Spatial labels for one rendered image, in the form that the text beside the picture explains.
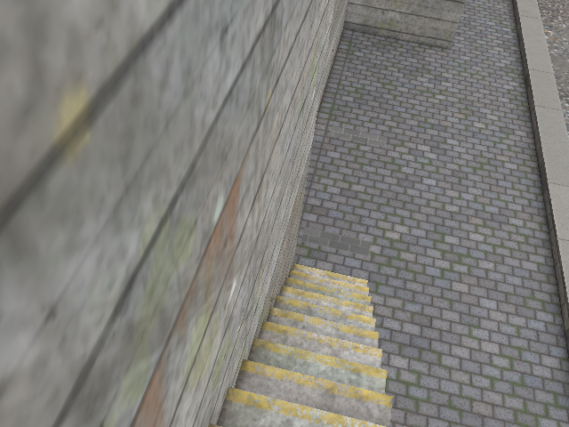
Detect stairs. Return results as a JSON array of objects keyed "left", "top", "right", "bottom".
[{"left": 208, "top": 263, "right": 393, "bottom": 427}]

